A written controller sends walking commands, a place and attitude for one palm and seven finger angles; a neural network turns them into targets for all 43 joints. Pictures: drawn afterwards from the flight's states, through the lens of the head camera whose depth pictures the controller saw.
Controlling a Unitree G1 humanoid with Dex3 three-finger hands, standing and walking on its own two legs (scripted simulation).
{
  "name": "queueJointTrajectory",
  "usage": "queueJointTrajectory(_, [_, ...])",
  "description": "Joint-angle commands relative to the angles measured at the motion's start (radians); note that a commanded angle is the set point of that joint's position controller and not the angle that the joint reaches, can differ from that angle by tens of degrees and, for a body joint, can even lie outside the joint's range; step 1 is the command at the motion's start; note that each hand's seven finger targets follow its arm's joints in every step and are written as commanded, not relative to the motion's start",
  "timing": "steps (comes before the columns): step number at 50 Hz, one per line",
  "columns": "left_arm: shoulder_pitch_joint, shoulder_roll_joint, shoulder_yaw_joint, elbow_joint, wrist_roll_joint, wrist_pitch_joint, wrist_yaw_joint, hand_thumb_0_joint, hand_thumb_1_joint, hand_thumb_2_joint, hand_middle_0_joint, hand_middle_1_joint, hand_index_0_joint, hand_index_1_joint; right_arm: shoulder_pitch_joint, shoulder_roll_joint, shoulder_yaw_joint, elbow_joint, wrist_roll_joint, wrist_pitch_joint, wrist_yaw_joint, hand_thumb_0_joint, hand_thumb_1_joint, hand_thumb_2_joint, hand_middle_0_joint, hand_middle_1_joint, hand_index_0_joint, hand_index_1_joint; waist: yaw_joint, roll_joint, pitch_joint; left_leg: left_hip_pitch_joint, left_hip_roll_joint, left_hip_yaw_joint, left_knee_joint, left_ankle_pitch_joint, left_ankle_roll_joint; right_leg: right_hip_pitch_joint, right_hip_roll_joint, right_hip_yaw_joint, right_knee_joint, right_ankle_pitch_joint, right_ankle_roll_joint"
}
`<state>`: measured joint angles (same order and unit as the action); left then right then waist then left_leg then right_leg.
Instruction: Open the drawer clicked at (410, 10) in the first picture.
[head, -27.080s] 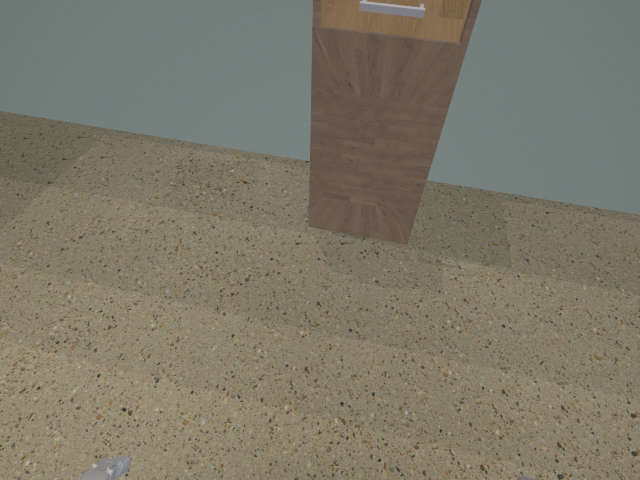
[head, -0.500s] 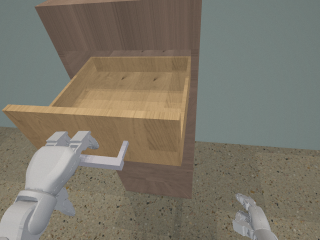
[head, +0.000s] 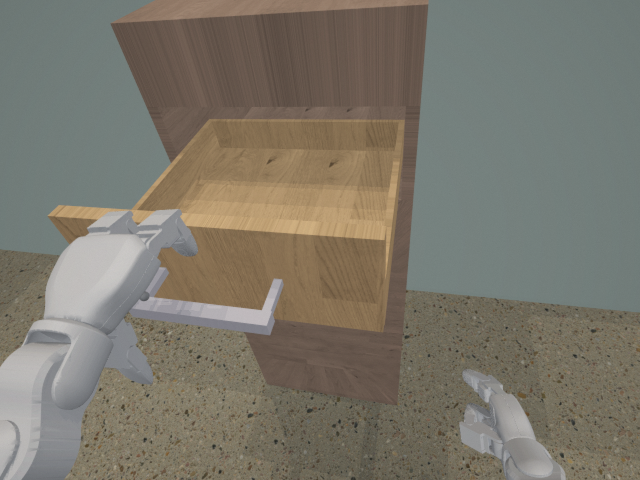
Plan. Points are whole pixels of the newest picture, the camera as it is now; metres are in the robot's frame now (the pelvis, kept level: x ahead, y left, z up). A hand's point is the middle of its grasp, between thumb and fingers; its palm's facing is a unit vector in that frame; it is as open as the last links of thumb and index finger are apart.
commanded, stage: lift the hand off the handle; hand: left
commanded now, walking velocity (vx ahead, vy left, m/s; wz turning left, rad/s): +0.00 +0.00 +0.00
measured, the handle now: (207, 298) +0.26 +0.18 +0.14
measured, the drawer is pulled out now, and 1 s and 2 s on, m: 0.27 0.27 0.27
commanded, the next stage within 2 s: draw the hand back to the body in 0.68 s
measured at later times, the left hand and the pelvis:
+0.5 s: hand (130, 229) +0.24 +0.21 +0.26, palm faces +0.26 -0.03 -0.97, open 13.8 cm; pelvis -0.02 -0.01 +0.00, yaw -1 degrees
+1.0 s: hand (136, 218) +0.25 +0.21 +0.27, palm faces +0.25 +0.00 -0.97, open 13.8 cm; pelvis -0.01 -0.01 -0.01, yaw -1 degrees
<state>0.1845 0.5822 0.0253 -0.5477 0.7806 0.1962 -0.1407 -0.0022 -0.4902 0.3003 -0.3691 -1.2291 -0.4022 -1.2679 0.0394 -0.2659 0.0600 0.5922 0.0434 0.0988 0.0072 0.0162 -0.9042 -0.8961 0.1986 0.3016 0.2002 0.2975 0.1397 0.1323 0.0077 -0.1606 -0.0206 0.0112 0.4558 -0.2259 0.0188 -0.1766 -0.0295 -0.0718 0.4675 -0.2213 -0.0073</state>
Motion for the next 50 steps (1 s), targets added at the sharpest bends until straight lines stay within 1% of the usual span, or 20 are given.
queueJointTrajectory(1, [-0.336, 0.284, 0.228, -0.282, -0.014, -0.043, 0.04, 0.0, -0.5, 0.3, -0.3, -1.2, -0.3, -1.2, -0.236, -0.081, -0.031, -0.203, 0.01, -0.073, -0.014, 0.0, -0.9, -0.9, 0.2, 0.3, 0.2, 0.3, -0.023, -0.024, -0.197, -0.005, 0.023, -0.022, -0.084, 0.111, -0.006, 0.097, 0.03, 0.04, -0.069, 0.047, -0.003])
queueJointTrajectory(3, [-0.331, 0.231, 0.177, -0.235, -0.016, -0.05, 0.024, 0.0, -0.5, 0.3, -0.3, -1.2, -0.3, -1.2, -0.214, -0.062, -0.029, -0.186, 0.0, -0.075, -0.011, 0.0, -0.9, -0.9, 0.2, 0.3, 0.2, 0.3, -0.029, -0.04, -0.172, 0.001, 0.011, -0.016, -0.092, 0.13, -0.006, 0.071, 0.03, 0.024, -0.077, 0.035, -0.002])
queueJointTrajectory(8, [-0.369, 0.274, 0.232, -0.144, -0.046, -0.044, 0.001, 0.0, -0.5, 0.3, -0.3, -1.2, -0.3, -1.2, -0.208, -0.066, -0.025, -0.169, 0.004, -0.085, -0.007, 0.0, -0.9, -0.9, 0.2, 0.3, 0.2, 0.3, -0.027, -0.064, -0.132, -0.033, 0.01, -0.013, -0.094, 0.1, -0.011, 0.052, 0.027, 0.029, -0.089, 0.005, -0.001])
queueJointTrajectory(11, [-0.438, 0.339, 0.286, -0.165, -0.071, -0.032, -0.009, 0.0, -0.5, 0.3, -0.3, -1.2, -0.3, -1.2, -0.233, -0.079, -0.029, -0.176, 0.016, -0.092, -0.005, 0.0, -0.9, -0.9, 0.2, 0.3, 0.2, 0.3, -0.02, -0.019, -0.155, -0.044, 0.019, -0.017, -0.085, 0.076, -0.015, 0.059, 0.02, 0.049, -0.08, 0.003, -0.006])
queueJointTrajectory(13, [-0.443, 0.292, 0.238, -0.058, -0.063, -0.005, -0.032, 0.0, -0.5, 0.3, -0.3, -1.2, -0.3, -1.2, -0.216, -0.075, -0.024, -0.162, 0.011, -0.082, 0.002, 0.0, -0.9, -0.9, 0.2, 0.3, 0.2, 0.3, -0.024, -0.068, -0.14, -0.065, 0.01, -0.01, -0.093, 0.072, -0.015, 0.047, 0.02, 0.04, -0.083, -0.018, -0.001])
queueJointTrajectory(16, [-0.448, 0.372, 0.317, -0.093, -0.096, 0.007, -0.053, 0.0, -0.5, 0.3, -0.3, -1.2, -0.3, -1.2, -0.232, -0.094, -0.031, -0.178, 0.025, -0.084, 0.003, 0.0, -0.9, -0.9, 0.2, 0.3, 0.2, 0.3, -0.012, -0.047, -0.189, -0.073, 0.021, -0.01, -0.071, 0.081, -0.017, 0.077, 0.01, 0.063, -0.066, 0.023, -0.002])
queueJointTrajectory(18, [-0.43, 0.322, 0.274, -0.058, -0.097, 0.015, -0.079, 0.0, -0.5, 0.3, -0.3, -1.2, -0.3, -1.2, -0.226, -0.082, -0.021, -0.186, 0.018, -0.072, 0.01, 0.0, -0.9, -0.9, 0.2, 0.3, 0.2, 0.3, -0.012, -0.097, -0.191, -0.086, 0.011, 0.002, -0.066, 0.087, -0.012, 0.078, 0.007, 0.055, -0.058, 0.014, 0.005])
queueJointTrajectory(20, [-0.45, 0.36, 0.299, -0.074, -0.105, 0.015, -0.094, 0.0, -0.5, 0.3, -0.3, -1.2, -0.3, -1.2, -0.231, -0.094, -0.023, -0.193, 0.023, -0.067, 0.009, 0.0, -0.9, -0.9, 0.2, 0.3, 0.2, 0.3, -0.014, -0.113, -0.186, -0.094, 0.012, 0.004, -0.061, 0.063, -0.009, 0.06, 0.005, 0.056, -0.06, -0.009, 0.012])
queueJointTrajectory(21, [-0.453, 0.384, 0.32, -0.084, -0.123, 0.015, -0.094, 0.0, -0.5, 0.3, -0.3, -1.2, -0.3, -1.2, -0.235, -0.102, -0.029, -0.195, 0.032, -0.079, 0.005, 0.0, -0.9, -0.9, 0.2, 0.3, 0.2, 0.3, -0.018, -0.059, -0.179, -0.096, 0.022, -0.001, -0.053, 0.051, -0.014, 0.054, 0.003, 0.072, -0.058, -0.004, 0.005])
queueJointTrajectory(24, [-0.486, 0.392, 0.321, -0.094, -0.12, 0.005, -0.111, 0.0, -0.5, 0.3, -0.3, -1.2, -0.3, -1.2, -0.229, -0.097, -0.024, -0.201, 0.023, -0.084, 0.005, 0.0, -0.9, -0.9, 0.2, 0.3, 0.2, 0.3, -0.01, -0.098, -0.207, -0.101, 0.011, -0.002, -0.046, 0.053, -0.008, 0.058, -0.002, 0.067, -0.05, -0.025, 0.01])
queueJointTrajectory(26, [-0.522, 0.468, 0.382, -0.115, -0.134, 0.001, -0.108, 0.0, -0.5, 0.3, -0.3, -1.2, -0.3, -1.2, -0.225, -0.107, -0.033, -0.197, 0.027, -0.099, -0.003, 0.0, -0.9, -0.9, 0.2, 0.3, 0.2, 0.3, -0.011, -0.048, -0.229, -0.101, 0.017, -0.007, -0.031, 0.055, -0.012, 0.068, -0.009, 0.089, -0.045, -0.012, 0.004])
queueJointTrajectory(27, [-0.564, 0.463, 0.374, -0.122, -0.123, 0.001, -0.117, 0.0, -0.5, 0.3, -0.3, -1.2, -0.3, -1.2, -0.235, -0.092, -0.019, -0.206, 0.018, -0.101, 0.001, 0.0, -0.9, -0.9, 0.2, 0.3, 0.2, 0.3, 0.006, -0.046, -0.265, -0.11, 0.0, -0.008, -0.024, 0.07, -0.011, 0.093, -0.015, 0.091, -0.032, -0.015, 0.003])
queueJointTrajectory(31, [-0.561, 0.45, 0.371, -0.006, -0.154, 0.006, -0.123, 0.0, -0.5, 0.3, -0.3, -1.2, -0.3, -1.2, -0.2, -0.11, -0.036, -0.183, 0.033, -0.114, -0.007, 0.0, -0.9, -0.9, 0.2, 0.3, 0.2, 0.3, -0.023, -0.074, -0.165, -0.125, 0.022, -0.012, -0.025, 0.035, -0.016, 0.011, -0.008, 0.08, -0.053, -0.038, 0.006])
queueJointTrajectory(33, [-0.573, 0.385, 0.311, 0.067, -0.152, 0.005, -0.14, 0.0, -0.5, 0.3, -0.3, -1.2, -0.3, -1.2, -0.186, -0.102, -0.029, -0.178, 0.029, -0.113, -0.003, 0.0, -0.9, -0.9, 0.2, 0.3, 0.2, 0.3, -0.031, -0.126, -0.133, -0.139, 0.016, -0.003, -0.029, 0.006, -0.013, -0.021, -0.006, 0.063, -0.056, -0.082, 0.014])
queueJointTrajectory(36, [-0.586, 0.368, 0.277, 0.033, -0.158, -0.005, -0.142, 0.0, -0.5, 0.3, -0.3, -1.2, -0.3, -1.2, -0.192, -0.115, -0.038, -0.187, 0.041, -0.124, -0.003, 0.0, -0.9, -0.9, 0.2, 0.3, 0.2, 0.3, -0.036, -0.076, -0.161, -0.124, 0.021, -0.009, -0.024, -0.008, -0.015, -0.021, -0.007, 0.078, -0.052, -0.076, 0.007])
queueJointTrajectory(37, [-0.615, 0.361, 0.269, -0.015, -0.146, -0.009, -0.149, 0.0, -0.5, 0.3, -0.3, -1.2, -0.3, -1.2, -0.202, -0.099, -0.024, -0.207, 0.028, -0.125, 0.005, 0.0, -0.9, -0.9, 0.2, 0.3, 0.2, 0.3, -0.014, -0.092, -0.237, -0.127, 0.005, -0.011, -0.015, 0.019, -0.013, 0.038, -0.016, 0.082, -0.032, -0.064, 0.005])
queueJointTrajectory(38, [-0.594, 0.352, 0.258, 0.015, -0.137, -0.005, -0.149, 0.0, -0.5, 0.3, -0.3, -1.2, -0.3, -1.2, -0.194, -0.1, -0.029, -0.194, 0.027, -0.12, 0.002, 0.0, -0.9, -0.9, 0.2, 0.3, 0.2, 0.3, -0.029, -0.102, -0.202, -0.121, 0.01, 0.002, -0.017, 0.015, -0.009, 0.007, -0.011, 0.073, -0.036, -0.067, 0.011])
queueJointTrajectory(42, [-0.616, 0.449, 0.34, -0.076, -0.106, -0.012, -0.134, 0.0, -0.5, 0.3, -0.3, -1.2, -0.3, -1.2, -0.213, -0.094, -0.019, -0.212, 0.015, -0.117, 0.005, 0.0, -0.9, -0.9, 0.2, 0.3, 0.2, 0.3, 0.004, -0.065, -0.303, -0.131, -0.002, -0.006, 0.0, 0.048, -0.011, 0.093, -0.022, 0.1, -0.009, -0.04, 0.002])
queueJointTrajectory(46, [-0.565, 0.533, 0.448, -0.105, -0.13, -0.012, -0.111, 0.0, -0.5, 0.3, -0.3, -1.2, -0.3, -1.2, -0.203, -0.105, -0.034, -0.195, 0.02, -0.109, 0.001, 0.0, -0.9, -0.9, 0.2, 0.3, 0.2, 0.3, 0.003, -0.052, -0.269, -0.123, 0.015, -0.007, 0.009, 0.084, -0.014, 0.073, -0.014, 0.093, -0.014, 0.02, 0.002])
queueJointTrajectory(50, [-0.49, 0.457, 0.416, -0.073, -0.167, 0.0, -0.117, 0.0, -0.5, 0.3, -0.3, -1.2, -0.3, -1.2, -0.194, -0.095, -0.028, -0.202, 0.022, -0.107, 0.005, 0.0, -0.9, -0.9, 0.2, 0.3, 0.2, 0.3, -0.002, -0.078, -0.214, -0.129, 0.012, -0.003, -0.003, 0.091, -0.015, 0.028, -0.007, 0.06, -0.012, 0.038, 0.01])
